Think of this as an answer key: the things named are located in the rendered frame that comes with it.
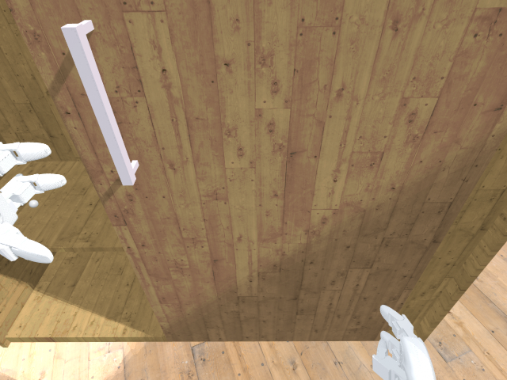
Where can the wardrobe door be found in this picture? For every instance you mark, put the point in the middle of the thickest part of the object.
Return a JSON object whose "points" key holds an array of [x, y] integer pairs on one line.
{"points": [[483, 206], [300, 161]]}

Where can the handle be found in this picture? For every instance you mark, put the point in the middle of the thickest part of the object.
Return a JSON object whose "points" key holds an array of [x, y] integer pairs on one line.
{"points": [[75, 36]]}

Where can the left robot hand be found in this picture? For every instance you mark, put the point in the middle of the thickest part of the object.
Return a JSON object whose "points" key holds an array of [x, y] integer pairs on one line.
{"points": [[17, 192]]}

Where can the right robot hand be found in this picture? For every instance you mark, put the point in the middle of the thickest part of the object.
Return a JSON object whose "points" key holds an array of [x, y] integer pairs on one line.
{"points": [[410, 358]]}

